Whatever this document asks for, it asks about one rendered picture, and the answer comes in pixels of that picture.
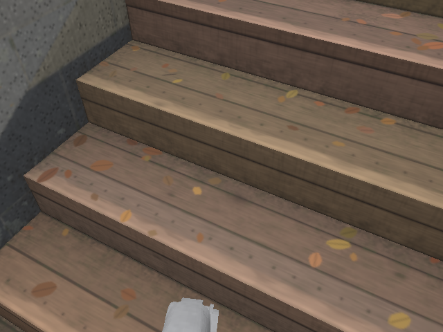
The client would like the left robot shin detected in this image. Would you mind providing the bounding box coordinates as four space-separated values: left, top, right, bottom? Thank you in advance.
164 302 176 324

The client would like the left robot thigh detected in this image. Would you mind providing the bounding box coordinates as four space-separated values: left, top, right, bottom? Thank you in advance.
162 297 219 332

